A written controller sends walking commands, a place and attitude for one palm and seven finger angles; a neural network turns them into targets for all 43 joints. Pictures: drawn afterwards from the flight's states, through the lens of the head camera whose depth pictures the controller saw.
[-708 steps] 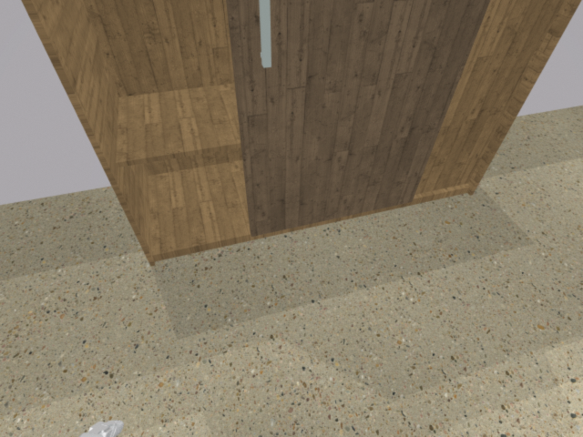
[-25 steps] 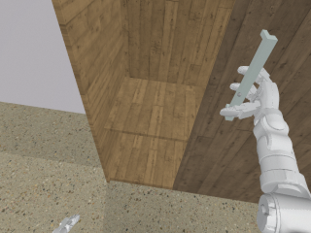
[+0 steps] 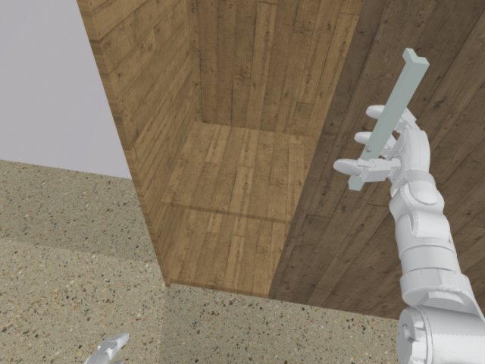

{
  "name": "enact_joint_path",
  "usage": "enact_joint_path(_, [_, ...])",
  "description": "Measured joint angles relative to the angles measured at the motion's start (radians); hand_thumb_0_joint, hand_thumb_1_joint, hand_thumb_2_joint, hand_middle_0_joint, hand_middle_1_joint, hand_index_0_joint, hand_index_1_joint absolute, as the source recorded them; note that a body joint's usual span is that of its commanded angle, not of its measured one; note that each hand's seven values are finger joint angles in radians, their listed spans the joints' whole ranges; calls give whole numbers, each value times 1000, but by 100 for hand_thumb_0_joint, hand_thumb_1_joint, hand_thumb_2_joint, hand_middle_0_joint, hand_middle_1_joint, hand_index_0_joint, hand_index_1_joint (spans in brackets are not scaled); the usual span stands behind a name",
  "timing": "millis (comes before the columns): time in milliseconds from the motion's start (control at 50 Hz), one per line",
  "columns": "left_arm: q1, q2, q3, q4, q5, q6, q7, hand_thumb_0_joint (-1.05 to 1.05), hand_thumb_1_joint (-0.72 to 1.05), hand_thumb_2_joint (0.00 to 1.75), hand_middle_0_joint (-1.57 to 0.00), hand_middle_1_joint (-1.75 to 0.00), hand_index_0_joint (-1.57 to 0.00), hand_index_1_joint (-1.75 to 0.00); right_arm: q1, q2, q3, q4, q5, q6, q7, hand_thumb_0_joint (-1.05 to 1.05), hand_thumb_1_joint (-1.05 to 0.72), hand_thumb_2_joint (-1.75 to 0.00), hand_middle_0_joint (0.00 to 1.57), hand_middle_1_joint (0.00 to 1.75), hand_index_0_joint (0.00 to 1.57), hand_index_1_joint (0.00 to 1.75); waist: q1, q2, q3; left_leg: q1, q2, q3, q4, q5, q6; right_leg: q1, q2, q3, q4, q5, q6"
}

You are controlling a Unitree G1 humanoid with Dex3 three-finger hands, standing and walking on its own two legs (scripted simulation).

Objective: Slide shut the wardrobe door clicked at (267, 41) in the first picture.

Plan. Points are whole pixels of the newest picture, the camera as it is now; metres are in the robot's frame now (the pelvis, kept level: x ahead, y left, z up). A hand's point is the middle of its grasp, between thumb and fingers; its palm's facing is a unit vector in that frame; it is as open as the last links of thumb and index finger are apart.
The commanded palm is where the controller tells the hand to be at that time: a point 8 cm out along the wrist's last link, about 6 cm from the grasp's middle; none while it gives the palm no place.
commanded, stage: grip the handle and tug to test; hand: right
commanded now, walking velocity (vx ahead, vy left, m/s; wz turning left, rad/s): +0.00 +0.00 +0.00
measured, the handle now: (378, 128) +0.49 -0.18 +0.18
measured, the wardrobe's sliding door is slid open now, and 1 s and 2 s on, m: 0.41 0.41 0.39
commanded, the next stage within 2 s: tug the door sideways, standing still in 1.18 s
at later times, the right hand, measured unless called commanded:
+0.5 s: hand (369, 148) +0.43 -0.15 +0.17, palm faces +0.08 +1.00 -0.01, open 5.8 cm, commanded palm +0.40 -0.20 +0.17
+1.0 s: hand (368, 148) +0.43 -0.15 +0.17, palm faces +0.08 +1.00 -0.01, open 5.9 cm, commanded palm +0.37 -0.20 +0.17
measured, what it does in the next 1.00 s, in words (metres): stands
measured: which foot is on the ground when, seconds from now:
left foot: down 0.00-1.00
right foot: down 0.00-1.00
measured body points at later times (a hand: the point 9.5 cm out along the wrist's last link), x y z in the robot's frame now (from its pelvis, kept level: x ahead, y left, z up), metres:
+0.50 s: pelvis +0.01 +0.00 +0.00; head +0.01 +0.02 +0.45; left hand +0.12 +0.25 -0.11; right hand +0.42 -0.20 +0.18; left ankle -0.03 +0.11 -0.74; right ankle +0.02 -0.11 -0.74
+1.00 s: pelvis +0.02 +0.01 +0.00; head +0.01 +0.03 +0.45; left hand +0.13 +0.26 -0.11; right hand +0.42 -0.20 +0.18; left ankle -0.03 +0.11 -0.74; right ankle +0.02 -0.11 -0.74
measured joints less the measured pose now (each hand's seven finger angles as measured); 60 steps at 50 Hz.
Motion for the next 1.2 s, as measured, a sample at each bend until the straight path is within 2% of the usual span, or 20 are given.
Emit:
enact_joint_path(460, [-6, 3, 4, -10, -2, 23, 4, 1, 90, 90, -20, -30, -20, -30, 37, 2, -1, -68, 9, 39, -6, 1, -71, -81, 38, 133, 36, 131, -4, 1, -1, 20, -2, -1, -15, -2, 2, 19, -1, 0, -12, -5, 3])
enact_joint_path(880, [-16, 1, 7, -25, -1, 39, -2, 1, 90, 90, -20, -30, -20, -30, 89, 5, -5, -141, 14, 72, -15, 1, -74, -80, 34, 136, 31, 134, -4, -3, -8, 36, -6, -4, -27, -6, 7, 37, -4, -2, -25, -8, 9])
enact_joint_path(1200, [-43, -2, 8, -75, -2, 53, -14, 1, 90, 90, -20, -30, -20, -30, 303, -3, -40, -433, 45, 167, 4, 0, -77, -78, 28, 137, 25, 133, 17, 0, -23, 77, -10, -44, -66, -3, -2, 97, -9, -40, -69, -23, 7])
